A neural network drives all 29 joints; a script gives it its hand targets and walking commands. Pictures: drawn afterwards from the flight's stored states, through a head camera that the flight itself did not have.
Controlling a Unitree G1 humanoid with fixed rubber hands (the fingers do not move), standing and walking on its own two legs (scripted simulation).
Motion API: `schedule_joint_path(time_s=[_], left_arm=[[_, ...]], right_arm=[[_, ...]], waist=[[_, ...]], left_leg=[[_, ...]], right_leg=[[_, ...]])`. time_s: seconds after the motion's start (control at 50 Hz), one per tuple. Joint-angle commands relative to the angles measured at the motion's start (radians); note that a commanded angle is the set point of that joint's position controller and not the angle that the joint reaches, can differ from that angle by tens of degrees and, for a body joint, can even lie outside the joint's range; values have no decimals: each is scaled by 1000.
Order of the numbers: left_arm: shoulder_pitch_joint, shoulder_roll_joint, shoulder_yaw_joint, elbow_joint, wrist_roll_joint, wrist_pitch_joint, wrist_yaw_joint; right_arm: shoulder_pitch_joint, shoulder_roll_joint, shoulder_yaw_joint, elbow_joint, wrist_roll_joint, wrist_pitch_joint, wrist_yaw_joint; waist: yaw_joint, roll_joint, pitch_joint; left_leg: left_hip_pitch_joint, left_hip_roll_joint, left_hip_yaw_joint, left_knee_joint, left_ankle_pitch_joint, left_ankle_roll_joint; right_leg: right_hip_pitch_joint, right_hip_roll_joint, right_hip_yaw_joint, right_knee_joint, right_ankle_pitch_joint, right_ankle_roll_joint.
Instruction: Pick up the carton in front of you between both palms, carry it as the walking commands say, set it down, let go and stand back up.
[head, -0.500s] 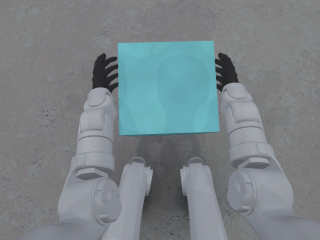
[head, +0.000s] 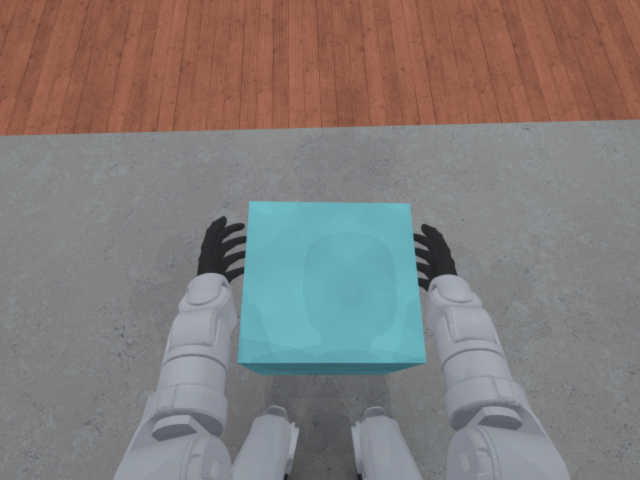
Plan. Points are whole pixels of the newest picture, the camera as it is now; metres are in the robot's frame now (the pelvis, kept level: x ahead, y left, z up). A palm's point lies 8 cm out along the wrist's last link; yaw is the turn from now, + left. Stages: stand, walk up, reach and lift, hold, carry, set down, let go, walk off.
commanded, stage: reach and lift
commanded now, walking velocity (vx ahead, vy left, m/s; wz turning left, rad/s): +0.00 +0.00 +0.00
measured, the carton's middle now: (326, 300) +0.38 +0.00 -0.12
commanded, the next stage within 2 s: hold in 1.60 s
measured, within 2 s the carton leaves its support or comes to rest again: neither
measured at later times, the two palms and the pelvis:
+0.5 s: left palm (170, 242) +0.35 +0.15 +0.12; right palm (488, 263) +0.34 -0.15 +0.11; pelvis +0.05 +0.00 +0.11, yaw +0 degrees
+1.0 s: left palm (156, 233) +0.34 +0.15 +0.16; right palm (509, 258) +0.33 -0.15 +0.14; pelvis +0.03 +0.00 +0.12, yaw +0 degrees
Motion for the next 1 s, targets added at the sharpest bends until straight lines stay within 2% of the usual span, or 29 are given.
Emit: schedule_joint_path(time_s=[0.0, 0.22, 0.42, 0.48, 0.56, 0.68, 0.8, 0.9, 0.98], left_arm=[[-447, -1053, -603, 116, -94, 39, -250], [-223, -1044, -671, 37, -87, 83, -268], [-72, -1048, -745, -86, -125, 224, -306], [-53, -1041, -740, -114, -120, 270, -316], [-65, -1017, -689, -105, -95, 316, -328], [-180, -1023, -623, -65, -73, 328, -354], [-282, -1067, -667, -105, -97, 319, -363], [-248, -1032, -630, -75, -78, 329, -359], [-228, -1014, -623, -89, -74, 334, -359]], right_arm=[[-545, 1082, 529, -110, 133, -57, 237], [-335, 1089, 602, -209, 144, -9, 241], [-210, 1103, 677, -356, 190, 131, 257], [-195, 1091, 676, -386, 190, 183, 265], [-205, 1061, 627, -382, 161, 238, 276], [-312, 1069, 555, -340, 131, 252, 301], [-405, 1120, 596, -379, 157, 241, 313], [-371, 1100, 573, -346, 140, 252, 307], [-351, 1096, 573, -361, 137, 262, 300]], waist=[[-15, -45, -574], [-14, -43, -429], [-21, -23, -214], [-25, -15, -146], [-27, -14, -17], [-24, -19, 44], [-19, -12, -71], [-20, -21, -51], [-19, -36, -47]], left_leg=[[433, -44, 97, -274, 226, 18], [769, -16, 54, -519, 441, 28], [1037, 5, 37, -741, 541, 28], [1077, 11, 40, -786, 522, 25], [1073, 17, 49, -831, 416, 30], [1043, 24, 61, -854, 240, 38], [1085, 21, 63, -840, 274, 37], [1097, 16, 69, -853, 284, 38], [1112, 12, 72, -861, 323, 40]], right_leg=[[562, 52, -88, -267, 235, -26], [845, 30, -50, -508, 437, -24], [1099, 10, -35, -735, 522, -22], [1132, 5, -38, -786, 488, -22], [1128, -1, -49, -831, 376, -26], [1115, -2, -64, -836, 220, -39], [1156, 1, -65, -823, 247, -39], [1164, 2, -62, -841, 258, -32], [1184, 1, -62, -854, 300, -25]])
